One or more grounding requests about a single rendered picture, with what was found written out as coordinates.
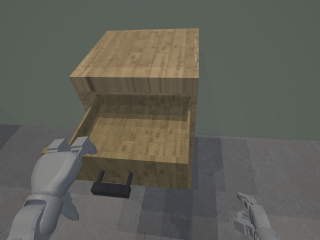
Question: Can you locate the drawer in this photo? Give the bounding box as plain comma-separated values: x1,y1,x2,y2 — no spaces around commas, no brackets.
41,93,191,190

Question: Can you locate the right robot forearm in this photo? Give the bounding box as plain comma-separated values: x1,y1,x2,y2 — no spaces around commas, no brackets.
254,226,281,240

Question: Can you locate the handle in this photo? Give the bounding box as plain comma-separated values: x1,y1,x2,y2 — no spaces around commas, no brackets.
90,170,133,199

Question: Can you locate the cabinet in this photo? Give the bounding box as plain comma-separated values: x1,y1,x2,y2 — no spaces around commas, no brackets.
69,28,199,189

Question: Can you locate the left robot forearm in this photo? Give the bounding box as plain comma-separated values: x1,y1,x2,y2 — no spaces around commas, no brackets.
7,193,64,240

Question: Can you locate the robot left hand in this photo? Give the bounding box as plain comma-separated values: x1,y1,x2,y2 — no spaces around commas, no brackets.
31,136,98,221

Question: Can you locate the robot right hand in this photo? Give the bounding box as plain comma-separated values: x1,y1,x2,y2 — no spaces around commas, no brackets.
234,192,272,238

